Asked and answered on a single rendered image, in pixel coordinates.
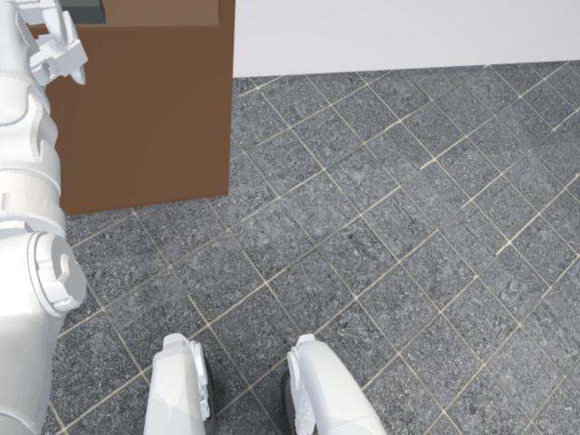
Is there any robot thigh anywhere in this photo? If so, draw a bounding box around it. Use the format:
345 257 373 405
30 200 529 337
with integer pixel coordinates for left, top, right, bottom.
287 340 387 435
143 340 208 435

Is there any robot left hand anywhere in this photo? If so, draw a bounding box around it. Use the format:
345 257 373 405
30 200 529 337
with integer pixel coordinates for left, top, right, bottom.
0 0 88 92

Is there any drawer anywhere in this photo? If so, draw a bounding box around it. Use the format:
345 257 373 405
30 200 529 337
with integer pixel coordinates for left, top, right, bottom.
27 0 218 28

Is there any left robot thigh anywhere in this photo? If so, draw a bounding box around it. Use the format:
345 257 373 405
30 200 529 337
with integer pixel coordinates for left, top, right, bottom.
143 340 208 435

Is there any right robot thigh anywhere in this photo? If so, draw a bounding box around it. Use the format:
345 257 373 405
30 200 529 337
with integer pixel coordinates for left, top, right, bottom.
287 340 387 435

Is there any cabinet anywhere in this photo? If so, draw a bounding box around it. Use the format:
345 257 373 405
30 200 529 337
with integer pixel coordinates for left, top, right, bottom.
28 0 236 216

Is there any robot left upper arm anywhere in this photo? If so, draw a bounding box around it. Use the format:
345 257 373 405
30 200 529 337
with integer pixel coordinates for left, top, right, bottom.
0 231 86 435

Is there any robot left forearm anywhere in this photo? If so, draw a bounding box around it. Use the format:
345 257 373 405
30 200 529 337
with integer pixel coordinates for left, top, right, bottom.
0 72 66 239

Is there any handle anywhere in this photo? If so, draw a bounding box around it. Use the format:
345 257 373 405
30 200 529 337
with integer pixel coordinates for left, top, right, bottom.
26 0 106 24

